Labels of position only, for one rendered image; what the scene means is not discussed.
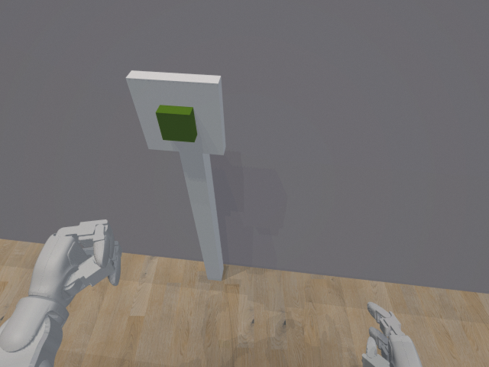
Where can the robot left forearm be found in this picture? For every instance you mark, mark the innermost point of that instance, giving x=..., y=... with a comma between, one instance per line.
x=33, y=333

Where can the button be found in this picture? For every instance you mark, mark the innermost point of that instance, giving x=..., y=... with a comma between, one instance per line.
x=177, y=123

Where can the panel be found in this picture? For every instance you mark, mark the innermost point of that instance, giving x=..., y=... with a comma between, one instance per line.
x=149, y=90

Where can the left robot hand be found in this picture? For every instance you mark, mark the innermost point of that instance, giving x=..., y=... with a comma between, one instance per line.
x=54, y=273

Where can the right robot hand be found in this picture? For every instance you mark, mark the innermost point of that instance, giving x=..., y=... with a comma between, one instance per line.
x=397, y=350

